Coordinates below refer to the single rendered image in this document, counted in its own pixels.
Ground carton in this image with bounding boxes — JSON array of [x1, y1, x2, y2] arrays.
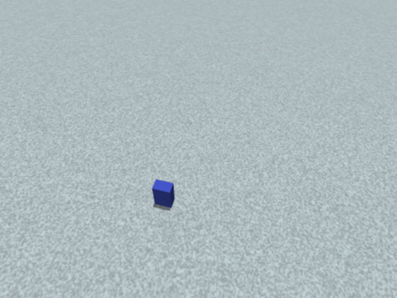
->
[[152, 179, 174, 208]]

